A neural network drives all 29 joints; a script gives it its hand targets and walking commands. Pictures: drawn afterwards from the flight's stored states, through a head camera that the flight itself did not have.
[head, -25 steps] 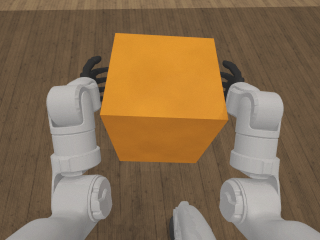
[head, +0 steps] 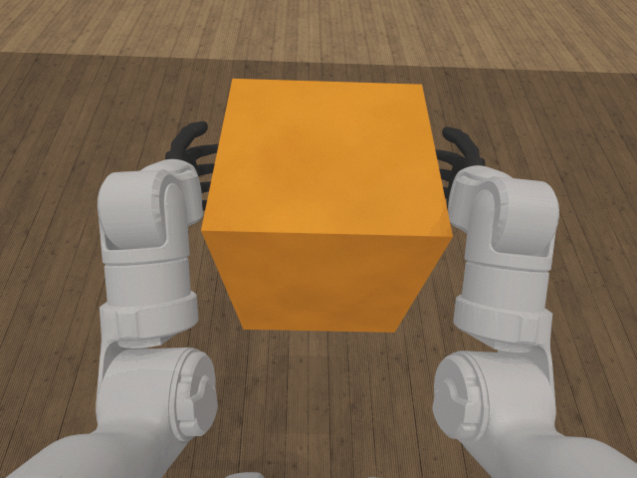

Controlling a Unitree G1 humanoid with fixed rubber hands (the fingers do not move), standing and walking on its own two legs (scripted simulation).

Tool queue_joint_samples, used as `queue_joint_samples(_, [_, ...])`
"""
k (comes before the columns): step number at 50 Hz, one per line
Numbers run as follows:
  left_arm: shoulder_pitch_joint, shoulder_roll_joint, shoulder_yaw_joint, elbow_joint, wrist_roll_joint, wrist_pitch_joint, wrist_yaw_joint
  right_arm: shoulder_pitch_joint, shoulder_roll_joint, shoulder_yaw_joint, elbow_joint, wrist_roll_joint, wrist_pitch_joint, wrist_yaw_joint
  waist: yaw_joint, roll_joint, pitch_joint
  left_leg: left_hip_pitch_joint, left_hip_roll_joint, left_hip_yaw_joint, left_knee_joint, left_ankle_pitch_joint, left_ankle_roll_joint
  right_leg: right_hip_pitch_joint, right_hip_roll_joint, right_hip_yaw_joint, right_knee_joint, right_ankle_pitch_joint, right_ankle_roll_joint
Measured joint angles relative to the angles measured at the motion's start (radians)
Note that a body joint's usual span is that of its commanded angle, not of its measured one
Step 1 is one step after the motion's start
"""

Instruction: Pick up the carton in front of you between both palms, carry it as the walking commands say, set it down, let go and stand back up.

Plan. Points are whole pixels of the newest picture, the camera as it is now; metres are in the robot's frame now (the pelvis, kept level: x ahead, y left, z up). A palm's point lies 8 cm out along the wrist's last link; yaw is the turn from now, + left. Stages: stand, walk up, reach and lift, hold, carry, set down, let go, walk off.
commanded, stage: carry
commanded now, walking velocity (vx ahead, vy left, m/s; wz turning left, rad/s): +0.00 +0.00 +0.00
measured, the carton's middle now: (322, 220) +0.39 +0.01 +0.09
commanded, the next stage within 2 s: none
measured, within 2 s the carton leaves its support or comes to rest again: neither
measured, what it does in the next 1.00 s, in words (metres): stands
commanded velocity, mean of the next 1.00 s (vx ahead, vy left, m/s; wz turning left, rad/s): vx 0.00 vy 0.00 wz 0.00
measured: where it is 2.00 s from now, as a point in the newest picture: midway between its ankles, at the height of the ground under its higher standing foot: outside the picture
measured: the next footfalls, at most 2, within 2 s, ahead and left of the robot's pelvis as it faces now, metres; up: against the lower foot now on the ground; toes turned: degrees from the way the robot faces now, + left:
none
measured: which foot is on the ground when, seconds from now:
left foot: down 0.00-1.00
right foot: down 0.00-1.00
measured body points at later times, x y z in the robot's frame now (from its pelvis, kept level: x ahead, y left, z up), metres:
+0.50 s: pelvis +0.03 +0.00 +0.00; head +0.01 +0.00 +0.45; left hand +0.39 +0.15 +0.12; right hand +0.39 -0.15 +0.12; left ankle +0.01 +0.10 -0.73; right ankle +0.01 -0.09 -0.73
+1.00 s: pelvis +0.01 +0.00 +0.01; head -0.02 +0.00 +0.45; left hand +0.37 +0.15 +0.13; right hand +0.36 -0.15 +0.13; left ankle +0.01 +0.10 -0.73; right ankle +0.01 -0.09 -0.73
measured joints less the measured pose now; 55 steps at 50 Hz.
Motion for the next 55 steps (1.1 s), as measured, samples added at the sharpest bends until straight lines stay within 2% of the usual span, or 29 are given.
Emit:
queue_joint_samples(8, [0.034,-0.009,-0.019,0.215,0.03,-0.035,-0.007,0.062,-0.019,0.013,0.195,-0.001,-0.034,0.015,-0.017,0.018,-0.097,0.056,0.001,0.005,0.022,-0.061,0.0,0.058,0.001,0.007,0.012,-0.055,0.009])
queue_joint_samples(11, [0.08,-0.017,-0.03,0.257,0.038,-0.059,-0.011,0.107,-0.02,0.032,0.243,0.003,-0.06,0.018,-0.024,0.022,-0.112,0.079,0.001,0.007,0.022,-0.073,0.0,0.081,0.001,0.009,0.011,-0.065,0.011])
queue_joint_samples(22, [0.16,-0.01,-0.079,0.193,0.017,-0.096,-0.011,0.163,-0.035,0.095,0.21,0.032,-0.102,0.018,-0.024,0.025,-0.087,0.115,0.003,0.007,0.001,-0.064,-0.002,0.117,0.004,0.01,-0.011,-0.055,0.008])
queue_joint_samples(34, [0.171,-0.006,-0.087,0.226,0.009,-0.104,-0.012,0.174,-0.028,0.089,0.233,0.023,-0.104,0.018,-0.011,0.022,-0.111,0.135,0.003,0.006,-0.025,-0.044,-0.004,0.137,0.007,0.008,-0.038,-0.036,0.006])
queue_joint_samples(55, [0.165,-0.004,-0.09,0.229,0.008,-0.102,-0.012,0.171,-0.031,0.089,0.234,0.025,-0.101,0.018,-0.012,0.023,-0.1,0.13,0.005,0.01,-0.057,-0.001,-0.003,0.13,0.009,0.011,-0.068,0.007,0.002])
